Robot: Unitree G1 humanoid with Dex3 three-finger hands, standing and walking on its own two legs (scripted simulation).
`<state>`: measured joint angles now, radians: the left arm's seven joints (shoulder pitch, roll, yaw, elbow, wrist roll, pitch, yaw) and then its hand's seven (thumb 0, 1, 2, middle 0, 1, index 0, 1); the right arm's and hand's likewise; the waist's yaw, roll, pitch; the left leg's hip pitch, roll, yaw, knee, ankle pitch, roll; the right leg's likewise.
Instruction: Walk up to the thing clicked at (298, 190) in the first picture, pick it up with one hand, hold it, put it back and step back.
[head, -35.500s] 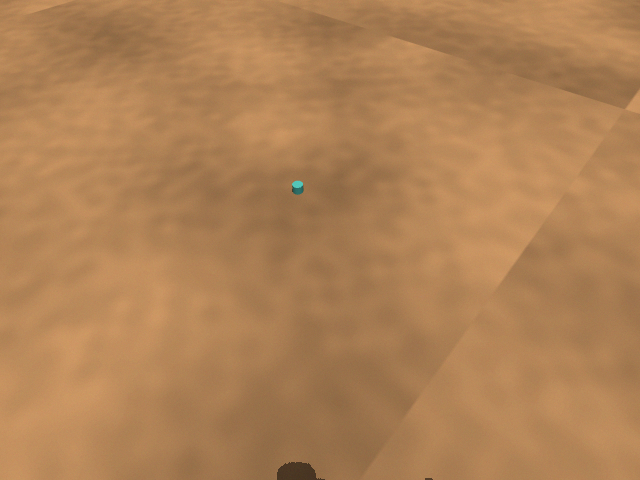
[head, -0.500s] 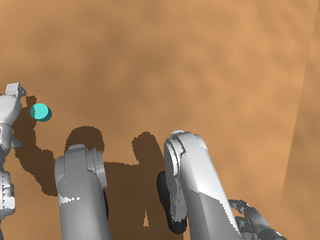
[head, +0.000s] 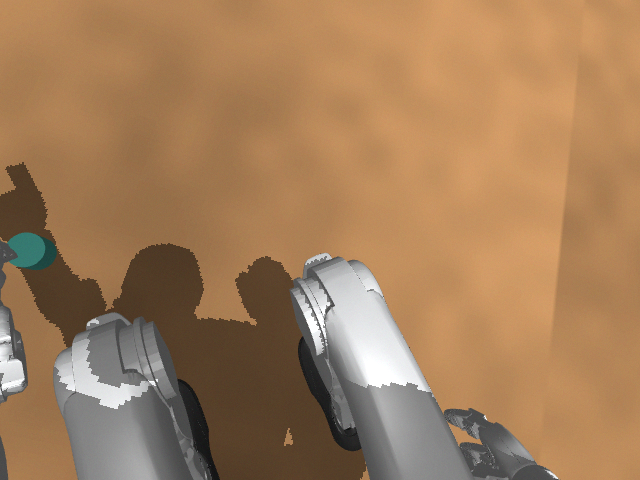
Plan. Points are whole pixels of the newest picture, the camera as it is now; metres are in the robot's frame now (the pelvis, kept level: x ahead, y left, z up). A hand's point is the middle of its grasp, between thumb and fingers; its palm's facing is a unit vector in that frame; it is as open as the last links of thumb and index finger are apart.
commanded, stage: close in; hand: left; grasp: from above
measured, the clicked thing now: (32, 251) +0.45 +0.31 -0.30
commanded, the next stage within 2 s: rest palm in 0.10 s
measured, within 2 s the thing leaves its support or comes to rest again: neither
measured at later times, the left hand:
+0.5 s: hand (15, 263) +0.42 +0.31 -0.23, palm faces -0.37 -0.10 -0.92, open 14.1 cm
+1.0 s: hand (23, 253) +0.43 +0.30 -0.25, palm faces -0.47 -0.18 -0.87, open 14.1 cm
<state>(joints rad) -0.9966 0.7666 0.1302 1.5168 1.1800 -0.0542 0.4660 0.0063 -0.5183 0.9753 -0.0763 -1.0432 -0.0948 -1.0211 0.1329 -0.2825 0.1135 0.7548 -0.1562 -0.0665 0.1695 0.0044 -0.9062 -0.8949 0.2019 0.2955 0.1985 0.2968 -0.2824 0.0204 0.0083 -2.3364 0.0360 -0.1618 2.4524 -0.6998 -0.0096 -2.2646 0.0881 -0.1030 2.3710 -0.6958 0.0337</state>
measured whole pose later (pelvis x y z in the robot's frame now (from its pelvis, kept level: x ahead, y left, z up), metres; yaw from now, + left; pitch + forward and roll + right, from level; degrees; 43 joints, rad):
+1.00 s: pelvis +0.00 +0.00 -0.02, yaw -3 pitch +28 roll -12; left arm -0.94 0.93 0.18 1.67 1.22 -0.26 0.56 0.00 -0.49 0.94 -0.07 -1.03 -0.09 -1.00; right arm 0.12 -0.30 0.26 0.72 -0.25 -0.16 0.22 0.00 -0.90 -0.90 0.20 0.30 0.20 0.30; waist -0.34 -0.10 0.14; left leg -2.33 0.03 -0.25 2.54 -0.71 -0.03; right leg -2.23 0.10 -0.17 2.40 -0.69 0.04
